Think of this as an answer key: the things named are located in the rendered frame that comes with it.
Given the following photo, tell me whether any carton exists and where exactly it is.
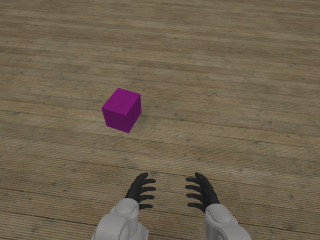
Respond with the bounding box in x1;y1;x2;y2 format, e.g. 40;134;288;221
101;88;142;133

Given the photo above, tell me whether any robot right forearm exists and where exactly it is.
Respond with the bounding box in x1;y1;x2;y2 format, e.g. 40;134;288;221
204;203;252;240

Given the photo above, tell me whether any robot left forearm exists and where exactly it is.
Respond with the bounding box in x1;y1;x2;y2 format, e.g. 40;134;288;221
91;198;139;240

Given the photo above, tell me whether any left robot thigh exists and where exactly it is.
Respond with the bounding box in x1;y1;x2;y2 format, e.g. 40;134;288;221
129;223;149;240

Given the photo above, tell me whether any right robot hand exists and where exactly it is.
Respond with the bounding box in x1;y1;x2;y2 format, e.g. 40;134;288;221
185;172;220;213

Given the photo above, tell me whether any left robot hand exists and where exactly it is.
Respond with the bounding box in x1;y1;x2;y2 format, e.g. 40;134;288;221
125;172;156;210

